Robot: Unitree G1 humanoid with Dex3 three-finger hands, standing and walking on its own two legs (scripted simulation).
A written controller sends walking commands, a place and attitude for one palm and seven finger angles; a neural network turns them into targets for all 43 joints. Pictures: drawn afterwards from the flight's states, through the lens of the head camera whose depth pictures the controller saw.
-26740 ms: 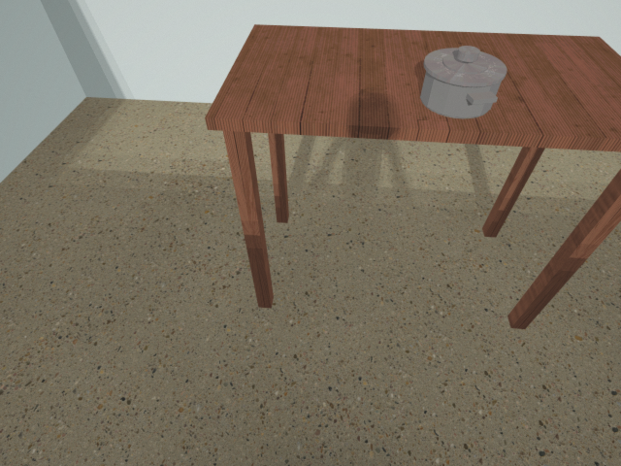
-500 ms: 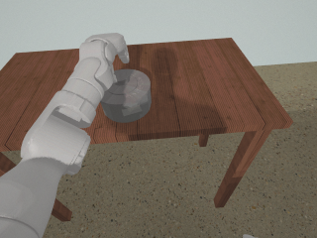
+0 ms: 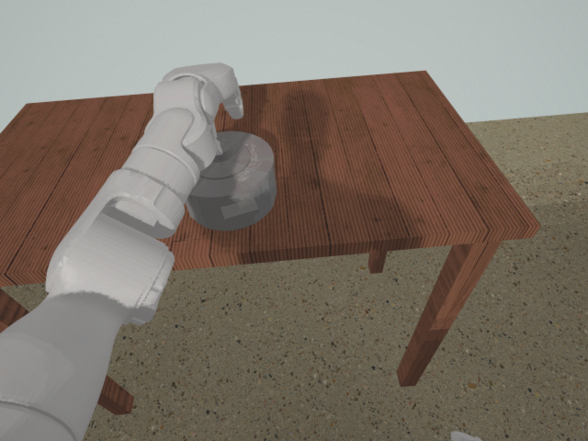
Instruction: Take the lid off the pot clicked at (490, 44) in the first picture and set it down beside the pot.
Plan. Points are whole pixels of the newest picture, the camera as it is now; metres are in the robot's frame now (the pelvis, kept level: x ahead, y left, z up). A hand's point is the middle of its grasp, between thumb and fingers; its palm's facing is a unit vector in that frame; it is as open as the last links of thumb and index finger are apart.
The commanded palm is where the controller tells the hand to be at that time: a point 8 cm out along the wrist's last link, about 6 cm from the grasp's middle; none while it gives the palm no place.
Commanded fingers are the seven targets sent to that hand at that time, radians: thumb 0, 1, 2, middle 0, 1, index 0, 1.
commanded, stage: move the open hand above the knob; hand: left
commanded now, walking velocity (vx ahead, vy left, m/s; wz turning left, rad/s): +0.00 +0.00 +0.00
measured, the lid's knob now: (218, 149) +0.51 +0.11 +0.15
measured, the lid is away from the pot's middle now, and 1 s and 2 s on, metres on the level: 0.00 0.00 0.00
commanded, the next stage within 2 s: lower the open fingers around the knob in 0.26 s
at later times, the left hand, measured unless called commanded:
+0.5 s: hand (210, 135) +0.47 +0.10 +0.20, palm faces -0.31 -0.08 -0.95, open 10.1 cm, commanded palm +0.46 +0.11 +0.26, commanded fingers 0.00 -0.23 1.26 -0.81 -0.08 -0.81 -0.08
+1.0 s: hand (220, 148) +0.48 +0.10 +0.18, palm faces -0.38 -0.07 -0.92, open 10.1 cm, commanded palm +0.47 +0.10 +0.22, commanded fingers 0.00 -0.23 1.26 -0.81 -0.08 -0.81 -0.08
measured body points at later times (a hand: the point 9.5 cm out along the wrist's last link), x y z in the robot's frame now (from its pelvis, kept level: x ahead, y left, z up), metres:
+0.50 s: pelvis +0.00 +0.00 +0.00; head +0.01 -0.03 +0.45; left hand +0.48 +0.11 +0.26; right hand +0.11 -0.25 -0.13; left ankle -0.03 +0.10 -0.74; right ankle -0.01 -0.13 -0.74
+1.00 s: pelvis +0.00 +0.00 +0.00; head +0.03 -0.02 +0.45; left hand +0.49 +0.10 +0.23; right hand +0.07 -0.26 -0.14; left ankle -0.03 +0.10 -0.74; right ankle -0.01 -0.13 -0.74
